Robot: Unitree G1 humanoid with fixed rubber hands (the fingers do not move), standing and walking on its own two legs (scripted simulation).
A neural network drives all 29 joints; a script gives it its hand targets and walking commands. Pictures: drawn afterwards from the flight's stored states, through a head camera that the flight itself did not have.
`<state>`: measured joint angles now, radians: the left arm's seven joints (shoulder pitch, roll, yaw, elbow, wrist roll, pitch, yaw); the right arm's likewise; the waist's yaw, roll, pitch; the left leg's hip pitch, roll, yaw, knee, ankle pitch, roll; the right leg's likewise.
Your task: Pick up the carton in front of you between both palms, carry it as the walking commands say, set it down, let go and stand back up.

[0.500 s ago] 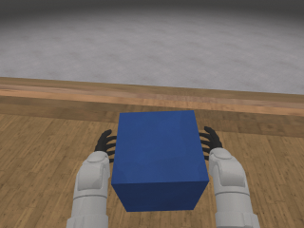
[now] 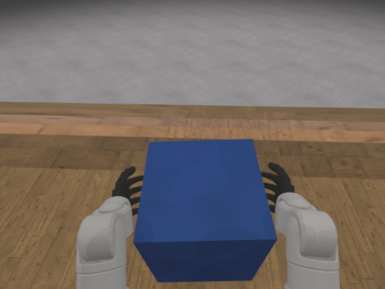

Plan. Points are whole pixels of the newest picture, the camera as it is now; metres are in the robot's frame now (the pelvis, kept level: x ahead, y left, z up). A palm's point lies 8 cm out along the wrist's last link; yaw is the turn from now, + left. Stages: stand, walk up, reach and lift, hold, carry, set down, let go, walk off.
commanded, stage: carry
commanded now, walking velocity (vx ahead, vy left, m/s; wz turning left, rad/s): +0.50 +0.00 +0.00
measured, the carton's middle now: (202, 214) +0.28 -0.01 +0.01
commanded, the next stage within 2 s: none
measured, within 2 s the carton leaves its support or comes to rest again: neither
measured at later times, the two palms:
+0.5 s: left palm (144, 103) +0.58 +0.14 +0.09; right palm (249, 95) +0.60 -0.16 +0.09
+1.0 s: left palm (151, 38) +0.99 +0.16 +0.11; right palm (226, 33) +1.00 -0.14 +0.12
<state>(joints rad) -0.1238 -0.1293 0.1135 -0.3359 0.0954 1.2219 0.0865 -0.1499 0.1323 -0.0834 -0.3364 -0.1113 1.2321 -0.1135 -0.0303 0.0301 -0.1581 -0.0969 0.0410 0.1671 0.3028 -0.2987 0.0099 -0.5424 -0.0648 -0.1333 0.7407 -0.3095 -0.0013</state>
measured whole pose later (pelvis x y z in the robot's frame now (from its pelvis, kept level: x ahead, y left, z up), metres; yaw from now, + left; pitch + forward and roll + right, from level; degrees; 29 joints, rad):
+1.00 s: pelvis +0.64 +0.00 -0.02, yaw +2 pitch +5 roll +0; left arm -0.61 0.00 0.18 -0.01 0.07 1.23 0.12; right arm -0.66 0.00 -0.16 0.06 -0.05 1.20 -0.13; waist -0.04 -0.01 -0.06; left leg -0.09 0.01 0.19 0.45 -0.44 0.04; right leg -0.69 -0.06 -0.12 0.72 -0.10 -0.07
